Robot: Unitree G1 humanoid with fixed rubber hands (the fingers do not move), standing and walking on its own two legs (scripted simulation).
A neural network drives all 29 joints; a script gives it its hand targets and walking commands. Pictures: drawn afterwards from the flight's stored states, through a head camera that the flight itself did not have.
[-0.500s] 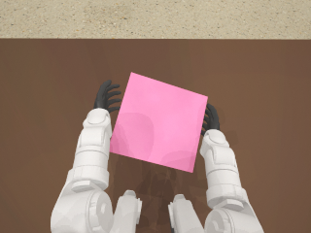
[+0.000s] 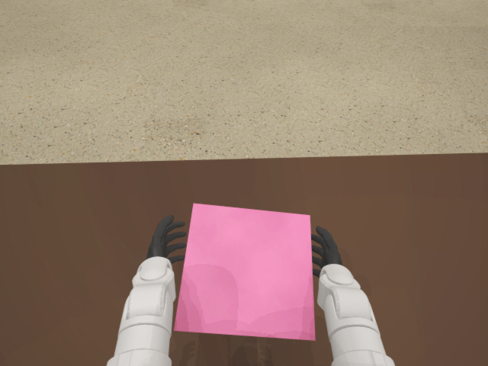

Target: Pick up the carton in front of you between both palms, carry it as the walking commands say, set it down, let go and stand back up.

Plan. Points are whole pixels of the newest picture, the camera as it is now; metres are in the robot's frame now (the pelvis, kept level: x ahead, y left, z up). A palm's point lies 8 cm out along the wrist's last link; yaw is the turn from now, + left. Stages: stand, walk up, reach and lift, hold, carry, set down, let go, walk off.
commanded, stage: reach and lift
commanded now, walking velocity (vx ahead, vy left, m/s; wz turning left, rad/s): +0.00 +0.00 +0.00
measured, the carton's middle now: (241, 278) +0.33 +0.01 -0.11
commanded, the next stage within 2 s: hold in 1.16 s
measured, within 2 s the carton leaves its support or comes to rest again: neither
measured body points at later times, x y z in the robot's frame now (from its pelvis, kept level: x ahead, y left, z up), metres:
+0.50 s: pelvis +0.00 -0.01 +0.02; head -0.02 -0.01 +0.47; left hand +0.32 +0.15 +0.05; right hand +0.31 -0.15 +0.04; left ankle +0.03 +0.13 -0.72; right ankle +0.01 -0.14 -0.72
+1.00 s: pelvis +0.01 +0.00 +0.03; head -0.03 +0.00 +0.47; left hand +0.31 +0.15 +0.06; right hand +0.31 -0.15 +0.05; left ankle +0.03 +0.13 -0.72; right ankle +0.01 -0.14 -0.72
